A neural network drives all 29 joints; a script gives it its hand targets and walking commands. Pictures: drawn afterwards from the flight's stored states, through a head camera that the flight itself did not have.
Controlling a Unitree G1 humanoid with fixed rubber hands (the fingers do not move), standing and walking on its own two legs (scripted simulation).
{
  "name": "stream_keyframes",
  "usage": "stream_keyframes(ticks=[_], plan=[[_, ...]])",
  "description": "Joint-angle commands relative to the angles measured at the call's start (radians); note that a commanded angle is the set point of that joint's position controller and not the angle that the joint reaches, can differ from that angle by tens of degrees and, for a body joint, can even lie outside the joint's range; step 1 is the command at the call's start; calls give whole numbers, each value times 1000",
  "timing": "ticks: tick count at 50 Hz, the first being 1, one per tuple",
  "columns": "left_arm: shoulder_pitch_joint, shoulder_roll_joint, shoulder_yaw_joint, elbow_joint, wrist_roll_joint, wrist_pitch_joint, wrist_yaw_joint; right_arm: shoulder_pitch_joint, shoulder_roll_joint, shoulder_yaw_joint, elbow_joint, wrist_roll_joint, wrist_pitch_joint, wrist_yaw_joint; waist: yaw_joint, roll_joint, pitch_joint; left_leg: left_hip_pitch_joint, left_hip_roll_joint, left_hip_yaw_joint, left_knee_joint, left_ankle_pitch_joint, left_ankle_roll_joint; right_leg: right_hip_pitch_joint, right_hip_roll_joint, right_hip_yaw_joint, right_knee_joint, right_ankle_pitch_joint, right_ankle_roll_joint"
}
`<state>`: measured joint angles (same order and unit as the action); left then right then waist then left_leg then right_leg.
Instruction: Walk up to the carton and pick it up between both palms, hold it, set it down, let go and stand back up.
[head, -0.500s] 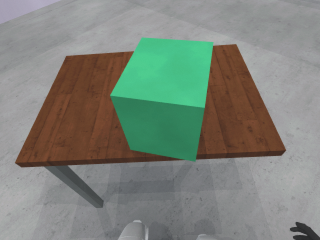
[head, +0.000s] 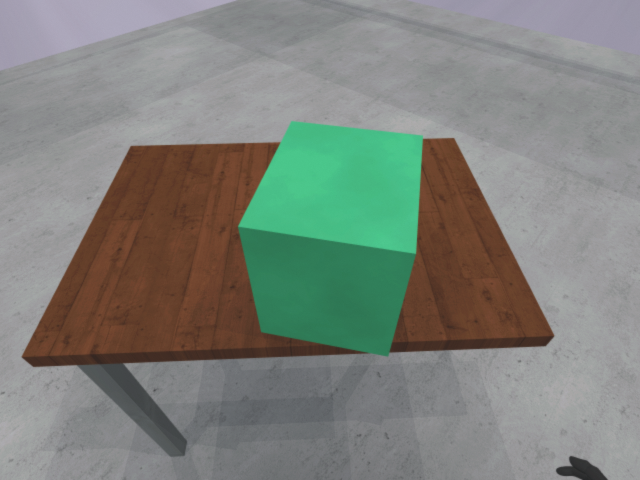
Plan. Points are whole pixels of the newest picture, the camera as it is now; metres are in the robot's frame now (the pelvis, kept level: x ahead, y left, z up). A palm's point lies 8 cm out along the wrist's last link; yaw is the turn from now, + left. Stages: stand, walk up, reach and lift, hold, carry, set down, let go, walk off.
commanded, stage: walk up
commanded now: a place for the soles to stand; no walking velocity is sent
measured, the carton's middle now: (339, 237) +0.47 +0.00 +0.03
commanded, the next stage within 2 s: reach and lift in 0.82 s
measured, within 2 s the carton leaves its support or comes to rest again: neither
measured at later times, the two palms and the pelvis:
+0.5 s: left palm out of the picture +0.08 +0.31 -0.10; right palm out of the picture +0.12 -0.31 -0.07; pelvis +0.01 +0.00 +0.01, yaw +0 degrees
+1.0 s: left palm out of the picture +0.13 +0.31 -0.10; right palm out of the picture +0.13 -0.30 -0.10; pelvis -0.01 +0.00 -0.01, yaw +0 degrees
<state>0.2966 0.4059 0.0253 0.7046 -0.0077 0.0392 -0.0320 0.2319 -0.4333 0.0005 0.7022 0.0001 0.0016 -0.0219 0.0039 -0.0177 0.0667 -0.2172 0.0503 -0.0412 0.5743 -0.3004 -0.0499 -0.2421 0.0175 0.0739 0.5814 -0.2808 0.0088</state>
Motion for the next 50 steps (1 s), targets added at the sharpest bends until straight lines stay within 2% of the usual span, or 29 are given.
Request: stream_keyframes(ticks=[1,4,16,41,42,43,44,45,47,48,50], plan=[[-110,219,60,0,-16,-51,6,-82,-216,-74,-8,17,-44,-1,-7,48,-54,55,81,-27,-123,119,88,2,-117,107,-150,177,-62],[-112,215,59,15,-15,-50,7,-88,-220,-74,-2,15,-43,-2,-4,63,-54,56,89,-30,-132,137,91,14,-110,93,-146,206,-55],[-123,207,57,74,-11,-48,15,-93,-213,-73,35,15,-35,-6,-7,48,-73,93,84,-9,-131,221,87,49,-118,80,-155,294,-56],[-139,190,53,138,-8,-45,17,-95,-204,-72,111,13,-27,-7,-13,38,-40,109,72,4,-183,177,84,52,-117,84,-217,232,-53],[-545,171,70,-241,27,152,53,-339,9,-230,260,-167,-218,30,-49,72,80,-97,-31,151,-49,-108,-23,-70,-24,-140,-95,-133,-35],[-477,131,69,-252,33,249,75,-303,-82,-256,248,-149,-218,73,-55,56,114,-139,-18,137,-41,-201,-1,-62,-14,-156,-62,-173,-63],[-456,110,65,-266,41,290,73,-290,-100,-270,245,-147,-208,86,-45,37,104,-132,-19,153,-39,-236,3,-58,-19,-153,-60,-188,-68],[-444,85,61,-299,49,317,68,-274,-106,-288,214,-145,-216,93,-62,18,59,-104,-22,150,-19,-208,4,-77,-15,-146,-55,-162,-64],[-408,87,65,-364,71,356,65,-245,-133,-283,142,-118,-229,87,-58,5,-56,-37,-27,153,6,-138,-1,-29,-11,-135,-50,-58,-49],[-383,81,64,-381,70,367,62,-213,-142,-272,120,-108,-235,79,-74,-11,-118,7,-32,158,21,-68,-3,6,-9,-129,-51,36,-37],[-327,79,69,-444,63,366,59,-172,-145,-239,84,-66,-254,59,-70,-22,-216,78,-46,159,36,78,-7,66,-3,-137,-46,221,-22]])
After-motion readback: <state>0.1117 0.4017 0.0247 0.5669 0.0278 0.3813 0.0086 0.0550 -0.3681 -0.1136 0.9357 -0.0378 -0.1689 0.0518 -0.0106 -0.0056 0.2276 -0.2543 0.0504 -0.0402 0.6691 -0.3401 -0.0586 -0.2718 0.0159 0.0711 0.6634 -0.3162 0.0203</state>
